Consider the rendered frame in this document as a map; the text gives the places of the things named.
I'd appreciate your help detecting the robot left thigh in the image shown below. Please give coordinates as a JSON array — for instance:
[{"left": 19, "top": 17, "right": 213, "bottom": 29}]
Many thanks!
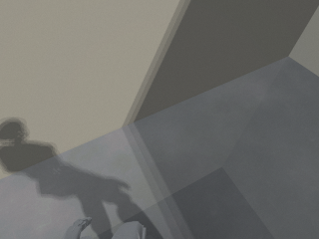
[{"left": 112, "top": 222, "right": 147, "bottom": 239}]

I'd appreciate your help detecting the left robot hand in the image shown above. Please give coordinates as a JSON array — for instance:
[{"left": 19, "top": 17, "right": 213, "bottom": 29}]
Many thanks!
[{"left": 62, "top": 217, "right": 93, "bottom": 239}]

